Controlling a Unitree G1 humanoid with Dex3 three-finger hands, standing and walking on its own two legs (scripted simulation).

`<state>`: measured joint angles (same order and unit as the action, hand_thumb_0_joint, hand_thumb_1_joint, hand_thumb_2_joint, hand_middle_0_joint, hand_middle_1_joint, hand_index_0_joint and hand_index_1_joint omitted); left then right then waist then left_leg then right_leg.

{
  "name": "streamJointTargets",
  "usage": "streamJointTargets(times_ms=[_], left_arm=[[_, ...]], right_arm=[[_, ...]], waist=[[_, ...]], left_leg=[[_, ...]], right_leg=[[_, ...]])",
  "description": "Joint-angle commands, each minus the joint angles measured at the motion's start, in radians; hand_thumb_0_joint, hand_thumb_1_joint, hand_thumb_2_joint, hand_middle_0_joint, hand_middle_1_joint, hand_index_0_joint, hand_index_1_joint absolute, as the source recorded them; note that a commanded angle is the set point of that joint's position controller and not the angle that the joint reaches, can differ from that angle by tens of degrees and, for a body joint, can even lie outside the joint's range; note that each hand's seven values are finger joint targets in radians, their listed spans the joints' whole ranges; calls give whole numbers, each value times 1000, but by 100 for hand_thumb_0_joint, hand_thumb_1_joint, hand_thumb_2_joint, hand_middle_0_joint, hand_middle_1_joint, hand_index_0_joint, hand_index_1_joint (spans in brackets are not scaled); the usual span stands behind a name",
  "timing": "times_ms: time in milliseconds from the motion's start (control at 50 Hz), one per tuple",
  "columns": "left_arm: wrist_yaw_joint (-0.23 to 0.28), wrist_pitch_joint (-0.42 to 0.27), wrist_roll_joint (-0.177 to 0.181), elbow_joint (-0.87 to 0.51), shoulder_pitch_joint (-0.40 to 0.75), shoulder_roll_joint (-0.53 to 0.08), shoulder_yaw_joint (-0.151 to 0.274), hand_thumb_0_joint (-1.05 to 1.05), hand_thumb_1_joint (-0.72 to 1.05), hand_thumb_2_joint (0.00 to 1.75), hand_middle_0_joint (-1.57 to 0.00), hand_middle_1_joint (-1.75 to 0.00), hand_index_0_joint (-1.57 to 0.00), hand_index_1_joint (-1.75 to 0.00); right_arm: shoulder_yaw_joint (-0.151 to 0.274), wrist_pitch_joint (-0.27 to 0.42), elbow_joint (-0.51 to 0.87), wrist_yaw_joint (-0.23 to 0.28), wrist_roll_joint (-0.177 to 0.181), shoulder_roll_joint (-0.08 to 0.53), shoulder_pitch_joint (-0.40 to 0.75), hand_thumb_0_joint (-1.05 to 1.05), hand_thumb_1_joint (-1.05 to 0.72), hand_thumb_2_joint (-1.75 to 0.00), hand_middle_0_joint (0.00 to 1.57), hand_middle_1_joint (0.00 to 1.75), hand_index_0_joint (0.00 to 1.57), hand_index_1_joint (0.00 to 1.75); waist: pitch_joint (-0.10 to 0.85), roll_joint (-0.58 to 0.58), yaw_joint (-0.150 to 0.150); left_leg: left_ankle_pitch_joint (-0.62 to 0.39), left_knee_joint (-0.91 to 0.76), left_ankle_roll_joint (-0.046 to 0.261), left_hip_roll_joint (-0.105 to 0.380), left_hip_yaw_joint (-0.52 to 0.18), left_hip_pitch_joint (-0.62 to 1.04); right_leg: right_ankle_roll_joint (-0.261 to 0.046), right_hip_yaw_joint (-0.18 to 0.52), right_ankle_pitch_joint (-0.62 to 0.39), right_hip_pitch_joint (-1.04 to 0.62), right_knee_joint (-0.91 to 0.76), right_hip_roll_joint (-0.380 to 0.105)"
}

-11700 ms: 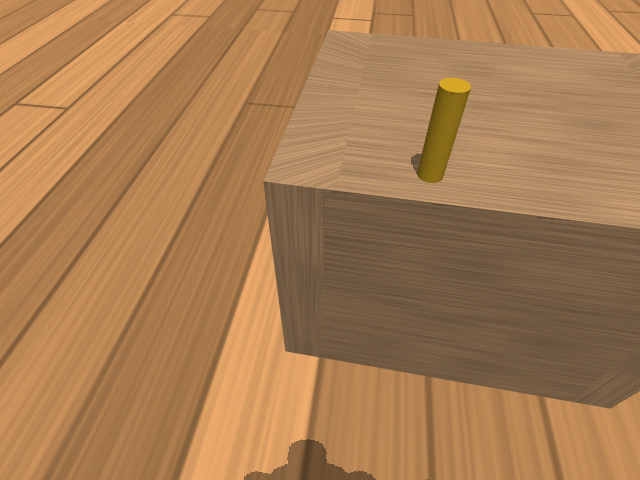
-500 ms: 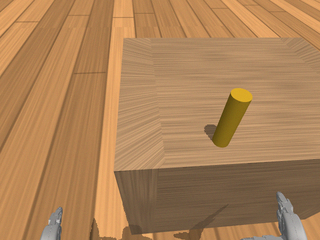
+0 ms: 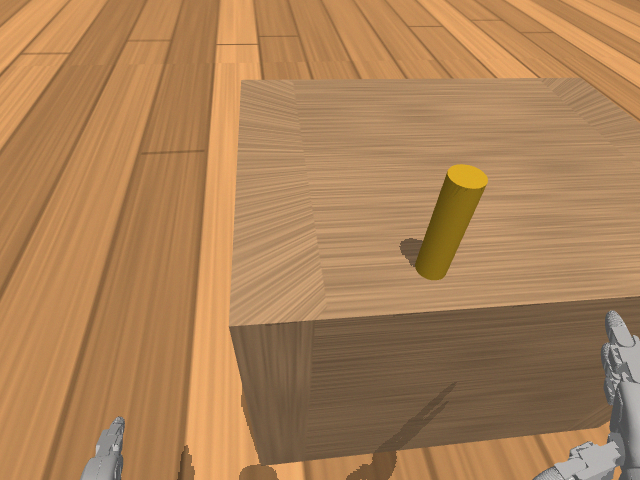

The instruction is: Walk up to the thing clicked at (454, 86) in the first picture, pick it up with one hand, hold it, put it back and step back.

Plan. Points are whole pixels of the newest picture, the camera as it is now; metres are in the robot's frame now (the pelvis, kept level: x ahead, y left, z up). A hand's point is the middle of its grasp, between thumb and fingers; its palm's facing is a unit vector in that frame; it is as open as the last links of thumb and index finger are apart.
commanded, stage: rise first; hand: right
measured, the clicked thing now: (446, 227) +0.45 -0.20 +0.07
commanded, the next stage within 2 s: go down in 0.72 s
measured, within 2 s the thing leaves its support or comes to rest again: neither
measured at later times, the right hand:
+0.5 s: hand (600, 396) +0.19 -0.27 +0.10, palm faces +0.36 +0.83 -0.42, open 17.7 cm
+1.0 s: hand (611, 384) +0.19 -0.27 +0.12, palm faces +0.39 +0.81 -0.43, open 17.4 cm
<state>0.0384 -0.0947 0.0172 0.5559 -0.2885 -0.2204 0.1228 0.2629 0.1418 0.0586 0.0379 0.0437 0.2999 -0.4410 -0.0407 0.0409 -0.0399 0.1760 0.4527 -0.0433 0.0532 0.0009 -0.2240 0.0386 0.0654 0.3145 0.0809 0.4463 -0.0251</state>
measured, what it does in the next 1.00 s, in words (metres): stands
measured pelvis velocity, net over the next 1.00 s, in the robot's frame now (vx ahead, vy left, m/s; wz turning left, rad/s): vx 0.00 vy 0.00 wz -0.01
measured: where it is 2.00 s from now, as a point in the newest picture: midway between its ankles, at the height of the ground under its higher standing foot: outside the picture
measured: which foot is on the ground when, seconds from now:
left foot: down 0.00-1.00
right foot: down 0.00-1.00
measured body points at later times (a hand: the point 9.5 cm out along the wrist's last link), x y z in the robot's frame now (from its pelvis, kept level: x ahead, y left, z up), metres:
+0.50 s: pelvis -0.01 +0.00 +0.00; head -0.01 +0.02 +0.45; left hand +0.15 +0.26 -0.08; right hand +0.16 -0.31 +0.12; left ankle +0.05 +0.15 -0.74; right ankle -0.04 -0.15 -0.74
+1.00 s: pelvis +0.00 +0.00 +0.00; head +0.00 +0.02 +0.45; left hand +0.16 +0.26 -0.08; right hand +0.16 -0.31 +0.14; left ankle +0.05 +0.15 -0.74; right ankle -0.04 -0.15 -0.74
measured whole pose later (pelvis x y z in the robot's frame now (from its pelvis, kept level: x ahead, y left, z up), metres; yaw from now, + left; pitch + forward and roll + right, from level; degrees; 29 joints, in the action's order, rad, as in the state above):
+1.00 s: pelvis +0.00 +0.00 +0.00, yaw -1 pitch -3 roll +0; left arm 0.02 -0.14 -0.01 0.62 -0.25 -0.20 0.19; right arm 0.39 0.33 0.14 0.00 0.03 0.30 -0.44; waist -0.03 0.04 -0.04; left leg 0.19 0.46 -0.04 0.06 0.01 -0.23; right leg 0.04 0.08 0.32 0.09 0.46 -0.02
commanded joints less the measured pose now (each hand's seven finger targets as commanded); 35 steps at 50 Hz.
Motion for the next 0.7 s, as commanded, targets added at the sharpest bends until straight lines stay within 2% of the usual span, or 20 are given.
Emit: streamJointTargets(times_ms=[0,40,60,100,140,160,200,240,280,320,360,400,420,440,500,520,600,620,660,680], left_arm=[[21,-79,-1,-166,91,-187,111,0,-55,3,-5,-4,-5,-4],[13,-84,2,-126,77,-121,69,0,-55,3,-5,-4,-5,-4],[13,-87,5,-112,78,-121,72,0,-55,3,-5,-4,-5,-4],[5,-99,4,-128,96,-75,28,0,-55,3,-5,-4,-5,-4],[10,-107,4,-134,82,-111,70,0,-56,4,-5,-4,-4,-4],[7,-107,2,-118,69,-104,53,0,-56,4,-5,-4,-5,-5],[10,-112,2,-110,83,-137,83,0,-56,4,-5,-4,-4,-5],[8,-116,0,-115,109,-127,75,0,-57,5,-5,-4,-4,-5],[12,-117,0,-116,101,-171,120,0,-56,5,-5,-4,-5,-5],[2,-121,1,-130,117,-111,60,0,-56,5,-5,-4,-5,-5],[5,-120,1,-132,117,-135,90,0,-57,6,-5,-4,-4,-5],[1,-120,0,-128,106,-132,87,0,-57,5,-5,-4,-5,-5],[-1,-117,2,-110,100,-119,81,0,-56,6,-5,-5,-5,-5],[-5,-116,2,-118,114,-82,46,0,-57,6,-5,-4,-4,-5],[2,-114,2,-90,89,-158,122,0,-57,6,-5,-4,-4,-5],[-1,-113,1,-86,94,-133,99,0,-56,6,-5,-5,-5,-5],[-1,-117,1,-107,134,-120,92,0,-57,7,-5,-5,-4,-6],[3,-119,1,-127,130,-162,117,0,-57,7,-5,-5,-4,-6],[-7,-116,3,-103,112,-83,53,0,-57,7,-6,-5,-5,-6],[-3,-115,3,-102,108,-106,82,0,-57,8,-5,-5,-4,-6]], right_arm=[[156,93,219,19,7,224,94,0,61,-2,4,6,4,6],[142,107,226,15,6,203,108,0,61,-2,4,6,4,6],[138,109,192,14,7,202,101,0,61,-2,4,6,5,6],[127,127,234,10,7,192,127,0,61,-3,4,6,5,6],[135,137,234,8,5,198,114,0,61,-3,4,6,5,6],[139,142,235,5,5,201,117,0,61,-3,4,6,5,6],[158,147,226,6,7,216,121,0,60,-3,4,6,5,6],[169,151,222,5,5,220,121,0,60,-3,4,6,5,6],[185,155,214,7,8,231,117,0,59,-3,4,6,5,6],[175,166,235,3,7,217,116,0,59,-3,4,6,5,6],[177,173,223,5,8,219,106,0,59,-4,4,6,5,6],[168,176,244,0,7,214,101,0,58,-4,4,6,5,6],[185,179,254,1,7,225,104,0,58,-4,4,6,5,6],[173,181,252,0,5,215,100,0,59,-4,4,6,5,6],[195,182,248,-1,9,232,85,0,60,-4,4,6,5,6],[195,184,282,-2,8,232,93,0,59,-4,4,6,5,6],[204,187,309,-4,8,235,105,0,57,-5,4,6,5,6],[210,187,281,-3,12,243,98,0,56,-5,4,6,5,6],[200,193,309,-5,11,229,96,0,55,-5,4,6,5,6],[210,192,295,-3,11,235,83,0,56,-5,4,6,5,6]], waist=[[66,-16,0],[31,8,-3],[10,-2,1],[18,0,2],[42,-5,9],[40,6,7],[41,0,5],[57,9,-1],[59,-17,2],[61,-21,-16],[61,-23,-12],[67,-17,-7],[65,-7,-18],[58,2,-22],[56,-2,-1],[65,23,-12],[85,1,-9],[79,-28,3],[55,9,-13],[69,-6,-12]], left_leg=[[2,-76,32,-38,82,129],[34,-84,34,-37,84,121],[50,-89,34,-37,82,110],[66,-95,32,-36,80,116],[37,-88,34,-39,82,120],[19,-83,34,-38,81,121],[7,-82,33,-37,81,120],[1,-85,33,-36,80,130],[-2,-84,34,-38,84,131],[-5,-82,36,-39,87,147],[-17,-81,36,-39,86,153],[-28,-78,36,-39,85,152],[-18,-79,36,-39,87,153],[-17,-82,36,-38,86,155],[-25,-81,37,-41,88,143],[-37,-76,38,-38,87,147],[-61,-78,35,-36,87,156],[-44,-82,33,-38,87,153],[-45,-82,35,-34,86,153],[-54,-80,34,-34,88,160]], right_leg=[[-41,-87,-125,142,-103,44],[-41,-87,-91,157,-110,47],[-43,-89,-74,171,-113,47],[-44,-90,-59,175,-112,48],[-40,-88,-87,155,-113,44],[-38,-89,-103,150,-111,44],[-38,-88,-113,152,-106,45],[-38,-87,-118,150,-105,48],[-39,-83,-125,149,-107,44],[-38,-80,-131,155,-109,43],[-36,-82,-146,148,-106,42],[-37,-83,-156,141,-105,42],[-36,-83,-149,146,-108,44],[-35,-85,-149,152,-109,46],[-35,-81,-155,141,-114,40],[-31,-84,-169,132,-109,42],[-35,-84,-189,122,-100,44],[-39,-83,-171,127,-102,42],[-37,-86,-173,135,-104,46],[-37,-85,-184,127,-102,45]])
